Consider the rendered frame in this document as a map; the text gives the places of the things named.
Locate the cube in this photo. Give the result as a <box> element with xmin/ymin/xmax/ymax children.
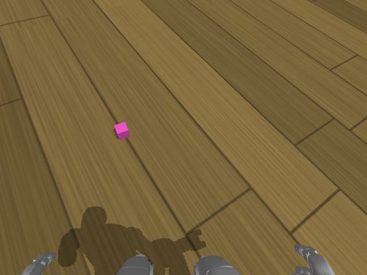
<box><xmin>114</xmin><ymin>122</ymin><xmax>130</xmax><ymax>140</ymax></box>

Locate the right robot hand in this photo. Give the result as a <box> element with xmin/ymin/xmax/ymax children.
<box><xmin>292</xmin><ymin>245</ymin><xmax>335</xmax><ymax>275</ymax></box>

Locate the left robot hand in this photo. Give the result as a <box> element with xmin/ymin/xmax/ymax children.
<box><xmin>21</xmin><ymin>252</ymin><xmax>56</xmax><ymax>275</ymax></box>

